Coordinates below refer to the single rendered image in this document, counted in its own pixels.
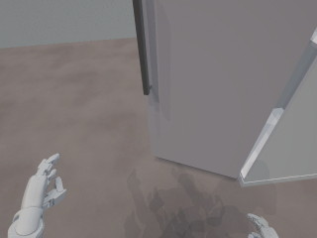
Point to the left robot hand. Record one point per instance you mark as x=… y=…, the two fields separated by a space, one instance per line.
x=35 y=194

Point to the left robot forearm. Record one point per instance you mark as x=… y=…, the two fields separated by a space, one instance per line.
x=27 y=223

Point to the fridge door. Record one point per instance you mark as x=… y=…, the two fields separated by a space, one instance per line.
x=217 y=69

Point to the right robot hand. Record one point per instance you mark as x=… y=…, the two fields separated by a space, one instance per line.
x=262 y=226

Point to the handle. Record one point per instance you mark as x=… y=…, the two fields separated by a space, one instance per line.
x=141 y=40

